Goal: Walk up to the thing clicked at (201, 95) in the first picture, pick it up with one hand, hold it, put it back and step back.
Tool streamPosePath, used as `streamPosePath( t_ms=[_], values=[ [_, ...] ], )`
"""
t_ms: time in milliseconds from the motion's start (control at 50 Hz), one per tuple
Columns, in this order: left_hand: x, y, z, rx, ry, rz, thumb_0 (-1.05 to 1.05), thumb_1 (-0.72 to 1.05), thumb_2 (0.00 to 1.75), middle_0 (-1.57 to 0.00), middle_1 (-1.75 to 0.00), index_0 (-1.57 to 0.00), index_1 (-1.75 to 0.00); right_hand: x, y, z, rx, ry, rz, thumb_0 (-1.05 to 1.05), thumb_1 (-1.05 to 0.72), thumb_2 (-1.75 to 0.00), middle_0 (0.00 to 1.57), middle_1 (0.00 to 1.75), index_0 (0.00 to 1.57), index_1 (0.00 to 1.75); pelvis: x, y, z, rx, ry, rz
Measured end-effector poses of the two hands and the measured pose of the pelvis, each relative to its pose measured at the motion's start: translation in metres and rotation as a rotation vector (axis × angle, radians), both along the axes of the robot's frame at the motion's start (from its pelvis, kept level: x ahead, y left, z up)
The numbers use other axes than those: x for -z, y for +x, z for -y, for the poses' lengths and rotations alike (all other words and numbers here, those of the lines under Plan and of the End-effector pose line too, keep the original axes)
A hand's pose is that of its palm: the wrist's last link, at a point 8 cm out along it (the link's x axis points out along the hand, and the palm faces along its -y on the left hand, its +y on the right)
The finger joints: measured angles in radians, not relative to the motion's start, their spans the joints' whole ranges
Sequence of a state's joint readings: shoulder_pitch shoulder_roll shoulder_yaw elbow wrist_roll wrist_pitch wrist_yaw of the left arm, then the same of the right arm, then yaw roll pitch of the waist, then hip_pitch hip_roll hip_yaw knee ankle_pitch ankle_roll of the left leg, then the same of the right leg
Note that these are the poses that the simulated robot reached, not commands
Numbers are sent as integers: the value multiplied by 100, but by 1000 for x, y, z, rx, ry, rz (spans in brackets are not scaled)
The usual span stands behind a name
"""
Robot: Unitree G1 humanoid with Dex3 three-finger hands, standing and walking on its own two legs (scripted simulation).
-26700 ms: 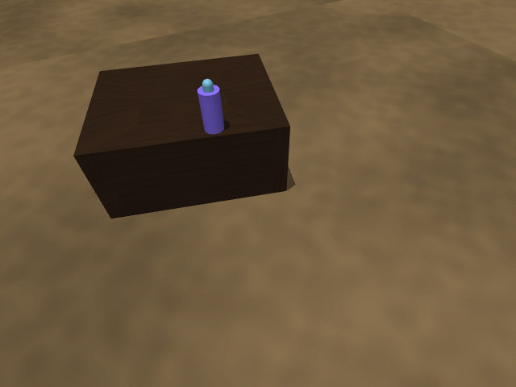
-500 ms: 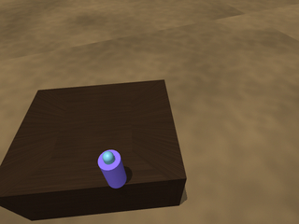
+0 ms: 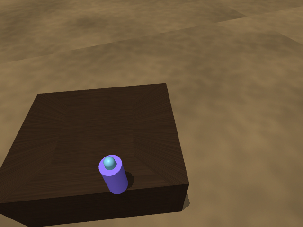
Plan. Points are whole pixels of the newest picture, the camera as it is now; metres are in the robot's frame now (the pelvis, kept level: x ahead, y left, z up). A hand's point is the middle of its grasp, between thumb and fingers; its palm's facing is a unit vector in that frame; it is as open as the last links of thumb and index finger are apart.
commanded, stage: stand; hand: left
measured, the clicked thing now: (113, 173) +0.39 +0.20 -0.25
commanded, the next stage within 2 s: step back in 0.50 s
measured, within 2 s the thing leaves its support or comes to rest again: neither
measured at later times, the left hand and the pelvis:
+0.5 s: hand out of the picture +0.06 +0.25 -0.16, palm faces -0.01 -0.94 -0.35, open 7.4 cm; pelvis +0.00 +0.00 +0.00, yaw +0 degrees
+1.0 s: hand out of the picture +0.07 +0.31 -0.18, palm faces -0.04 -0.93 -0.37, open 7.4 cm; pelvis -0.07 +0.05 -0.02, yaw +0 degrees
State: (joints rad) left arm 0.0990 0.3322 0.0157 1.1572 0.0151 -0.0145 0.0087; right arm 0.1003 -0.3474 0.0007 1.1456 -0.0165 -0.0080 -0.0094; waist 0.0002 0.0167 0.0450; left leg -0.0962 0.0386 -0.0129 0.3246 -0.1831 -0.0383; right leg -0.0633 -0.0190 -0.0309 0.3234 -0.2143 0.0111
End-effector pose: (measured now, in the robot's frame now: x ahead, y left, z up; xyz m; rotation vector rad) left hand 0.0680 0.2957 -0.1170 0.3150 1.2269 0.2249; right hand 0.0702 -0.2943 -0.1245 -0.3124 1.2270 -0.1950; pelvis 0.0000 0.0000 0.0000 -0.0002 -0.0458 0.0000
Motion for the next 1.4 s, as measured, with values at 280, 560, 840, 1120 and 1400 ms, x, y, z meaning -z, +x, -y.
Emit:
streamPosePath(
  t_ms=[280,560,840,1120,1400],
  values=[
    [3,-15,-1,-2,-6,-30,1,90,90,-20,-30,-21,-30,1,-16,0,11,3,-32,0,-91,-90,20,30,20,30,0,-5,0,0,-1,-3],
    [4,-14,-6,-21,-1,-27,1,90,90,-20,-30,-21,-30,4,-17,2,20,4,-42,0,-90,-90,20,30,20,30,3,-9,-1,-4,-3,-13],
    [29,17,-59,39,26,106,1,90,90,-20,-30,-21,-30,5,-52,-11,3,-110,-45,0,-91,-90,20,30,20,30,32,-51,-44,-26,-4,-24],
    [24,-41,-53,97,22,22,1,90,90,-20,-30,-21,-30,2,-95,-35,28,-69,32,0,-90,-90,20,30,20,30,22,-94,-47,44,-8,-16],
    [-7,-117,-37,65,70,80,1,90,90,-20,-30,-21,-30,13,-142,-9,3,-39,36,0,-90,-90,20,30,20,30,18,-153,-30,27,26,-17]
  ],
)
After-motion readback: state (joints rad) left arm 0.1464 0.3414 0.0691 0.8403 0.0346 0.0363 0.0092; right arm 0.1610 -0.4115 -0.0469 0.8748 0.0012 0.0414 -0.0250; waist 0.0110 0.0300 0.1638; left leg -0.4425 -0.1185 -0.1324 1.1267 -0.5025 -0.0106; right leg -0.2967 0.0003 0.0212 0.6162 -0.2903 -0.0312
